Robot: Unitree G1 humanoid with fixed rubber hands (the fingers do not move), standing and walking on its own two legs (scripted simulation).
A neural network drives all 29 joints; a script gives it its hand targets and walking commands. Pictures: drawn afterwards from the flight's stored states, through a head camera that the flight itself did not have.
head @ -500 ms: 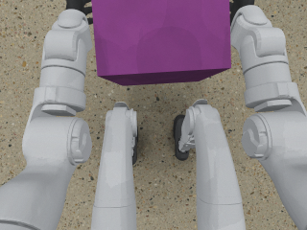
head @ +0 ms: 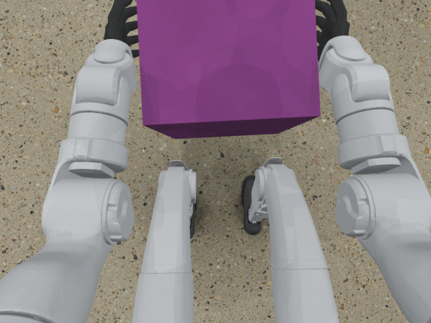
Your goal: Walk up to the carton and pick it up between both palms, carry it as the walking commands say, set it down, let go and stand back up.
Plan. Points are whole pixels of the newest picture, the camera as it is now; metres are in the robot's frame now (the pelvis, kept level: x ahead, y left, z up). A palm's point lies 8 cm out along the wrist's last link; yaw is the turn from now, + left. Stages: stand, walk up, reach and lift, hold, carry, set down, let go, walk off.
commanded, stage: reach and lift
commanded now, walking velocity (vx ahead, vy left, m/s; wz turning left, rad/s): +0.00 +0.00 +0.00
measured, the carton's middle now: (225, 73) +0.49 +0.00 -0.10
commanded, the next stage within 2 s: none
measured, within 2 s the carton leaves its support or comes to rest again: neither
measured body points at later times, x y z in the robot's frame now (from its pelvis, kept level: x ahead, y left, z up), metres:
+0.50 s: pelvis +0.01 +0.00 +0.07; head +0.22 +0.02 +0.45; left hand +0.49 +0.17 +0.03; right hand +0.49 -0.15 +0.04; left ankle +0.15 +0.12 -0.55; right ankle +0.17 -0.11 -0.55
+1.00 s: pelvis +0.03 +0.01 +0.12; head +0.18 +0.02 +0.54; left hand +0.47 +0.18 +0.12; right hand +0.48 -0.15 +0.12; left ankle +0.15 +0.12 -0.55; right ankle +0.17 -0.11 -0.55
